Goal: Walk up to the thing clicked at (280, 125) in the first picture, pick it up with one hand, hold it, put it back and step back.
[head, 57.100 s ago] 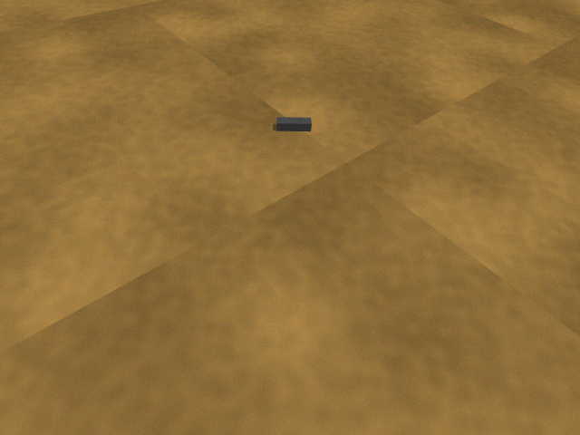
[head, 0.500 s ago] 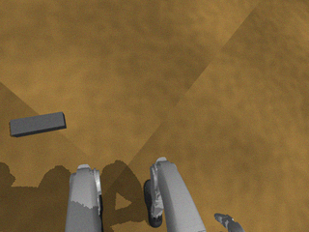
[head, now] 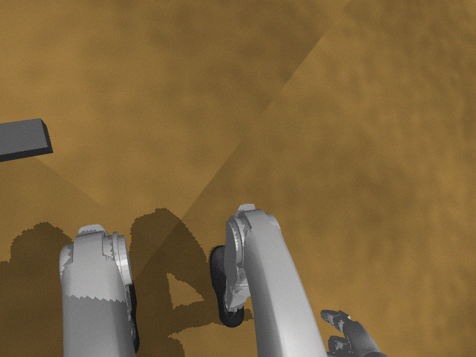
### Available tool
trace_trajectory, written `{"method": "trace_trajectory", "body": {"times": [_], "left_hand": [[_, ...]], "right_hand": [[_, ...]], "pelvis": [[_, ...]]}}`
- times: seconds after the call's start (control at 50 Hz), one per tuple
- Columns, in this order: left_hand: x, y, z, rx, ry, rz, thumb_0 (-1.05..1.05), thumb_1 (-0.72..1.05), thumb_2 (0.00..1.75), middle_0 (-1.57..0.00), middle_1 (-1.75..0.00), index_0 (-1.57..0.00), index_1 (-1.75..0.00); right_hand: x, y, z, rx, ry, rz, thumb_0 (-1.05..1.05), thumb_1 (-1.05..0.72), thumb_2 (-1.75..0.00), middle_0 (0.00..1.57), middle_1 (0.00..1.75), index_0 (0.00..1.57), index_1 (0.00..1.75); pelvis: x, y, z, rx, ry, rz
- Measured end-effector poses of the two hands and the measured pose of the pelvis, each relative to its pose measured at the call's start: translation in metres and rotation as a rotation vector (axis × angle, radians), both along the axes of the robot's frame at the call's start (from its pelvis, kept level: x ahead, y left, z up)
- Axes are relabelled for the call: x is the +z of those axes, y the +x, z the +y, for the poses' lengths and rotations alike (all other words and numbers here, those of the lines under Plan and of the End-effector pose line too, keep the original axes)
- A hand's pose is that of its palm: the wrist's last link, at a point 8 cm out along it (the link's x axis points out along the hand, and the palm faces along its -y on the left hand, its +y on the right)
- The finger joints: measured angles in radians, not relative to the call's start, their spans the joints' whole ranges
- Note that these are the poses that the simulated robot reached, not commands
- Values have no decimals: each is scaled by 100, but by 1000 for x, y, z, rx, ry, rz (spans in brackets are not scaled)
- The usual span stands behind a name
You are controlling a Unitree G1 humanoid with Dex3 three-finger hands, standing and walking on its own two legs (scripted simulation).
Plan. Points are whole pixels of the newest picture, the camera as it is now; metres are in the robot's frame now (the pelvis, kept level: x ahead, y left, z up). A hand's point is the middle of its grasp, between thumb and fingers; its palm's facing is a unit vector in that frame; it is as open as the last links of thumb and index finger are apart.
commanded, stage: approach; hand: left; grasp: from above
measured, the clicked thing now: out of the picture +0.50 +0.37 -0.40
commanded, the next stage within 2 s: rest palm in 0.54 s
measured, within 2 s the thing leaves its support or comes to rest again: neither
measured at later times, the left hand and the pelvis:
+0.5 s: hand out of the picture +0.50 +0.34 -0.32, palm faces -0.47 -0.14 -0.87, open 14.1 cm; pelvis +0.01 +0.00 -0.10, yaw -5 degrees
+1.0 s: hand out of the picture +0.46 +0.36 -0.33, palm faces -0.54 -0.17 -0.82, open 14.3 cm; pelvis +0.00 +0.00 -0.11, yaw -6 degrees
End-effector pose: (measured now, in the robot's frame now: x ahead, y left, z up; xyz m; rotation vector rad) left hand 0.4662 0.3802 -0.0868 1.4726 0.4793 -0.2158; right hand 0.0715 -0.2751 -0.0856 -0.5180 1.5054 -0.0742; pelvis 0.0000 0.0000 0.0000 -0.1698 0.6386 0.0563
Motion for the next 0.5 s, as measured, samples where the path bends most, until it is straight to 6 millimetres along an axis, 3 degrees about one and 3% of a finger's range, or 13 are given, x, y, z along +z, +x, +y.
{"method": "trace_trajectory", "body": {"times": [0.12,0.24,0.36,0.5], "left_hand": [[-56,9,-3,56,24,-25,0,-52,94,-9,-111,-11,-109],[-97,20,-9,87,40,24,0,-54,96,-9,-110,-10,-108],[-135,35,-23,76,21,70,0,-54,96,-9,-110,-10,-108],[-175,43,-41,46,-20,63,0,-54,96,-9,-110,-10,-108]], "right_hand": [[-42,-15,5,-19,11,24,0,-91,-89,21,30,20,30],[-66,-29,11,-31,26,45,0,-91,-89,21,30,20,30],[-72,-40,13,-26,22,81,0,-91,-89,21,30,20,30],[-65,-46,9,3,-12,127,0,-91,-89,21,30,20,30]], "pelvis": [[-41,-5,-1,-5,-7,-4],[-70,-2,-1,-14,-18,-13],[-87,4,-2,-29,-34,-36],[-98,10,-3,-49,-53,-64]]}}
